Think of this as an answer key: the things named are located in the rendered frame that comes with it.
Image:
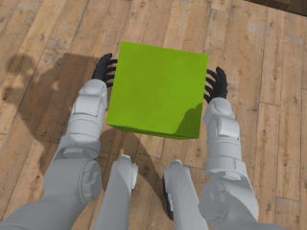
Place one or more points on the robot right hand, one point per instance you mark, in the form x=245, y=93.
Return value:
x=219, y=85

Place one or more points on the robot left hand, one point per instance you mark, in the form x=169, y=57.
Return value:
x=100, y=73

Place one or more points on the right robot foot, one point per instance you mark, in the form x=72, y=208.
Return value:
x=169, y=212

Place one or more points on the robot left upper arm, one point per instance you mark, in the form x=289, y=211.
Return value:
x=69, y=185

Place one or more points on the robot right forearm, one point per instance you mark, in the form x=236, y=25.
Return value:
x=224, y=157

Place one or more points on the robot right upper arm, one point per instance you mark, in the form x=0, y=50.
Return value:
x=228, y=206

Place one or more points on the robot left forearm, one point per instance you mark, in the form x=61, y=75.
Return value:
x=82, y=137

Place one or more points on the carton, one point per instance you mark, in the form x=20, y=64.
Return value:
x=158, y=91

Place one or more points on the robot right shin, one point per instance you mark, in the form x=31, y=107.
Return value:
x=175, y=162

